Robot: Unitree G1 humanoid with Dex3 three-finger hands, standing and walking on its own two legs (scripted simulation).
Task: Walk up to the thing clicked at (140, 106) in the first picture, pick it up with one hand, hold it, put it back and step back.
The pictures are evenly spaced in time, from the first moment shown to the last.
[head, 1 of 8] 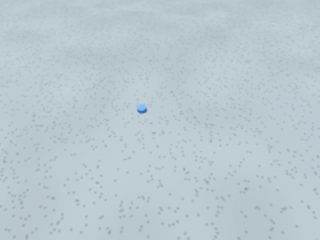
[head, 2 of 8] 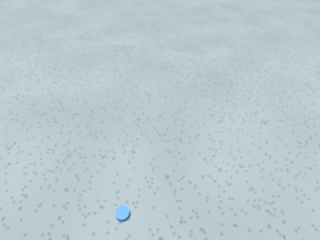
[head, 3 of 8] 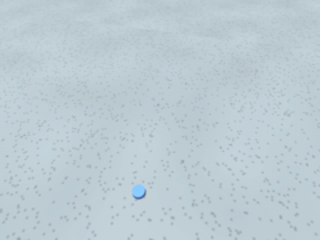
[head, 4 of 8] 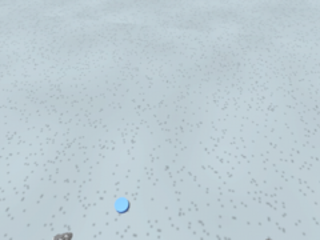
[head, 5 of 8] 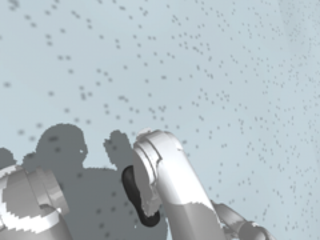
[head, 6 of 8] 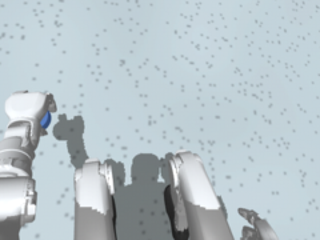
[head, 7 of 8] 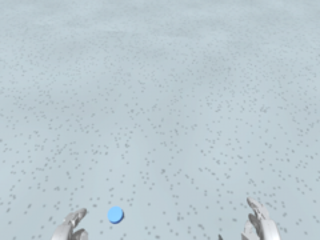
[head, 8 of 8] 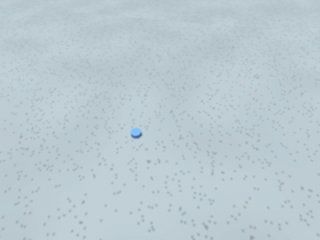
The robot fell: no
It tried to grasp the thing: yes
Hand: left
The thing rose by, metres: 0.69
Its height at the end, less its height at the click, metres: +0.00
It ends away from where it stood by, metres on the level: 0.02
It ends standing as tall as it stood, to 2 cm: yes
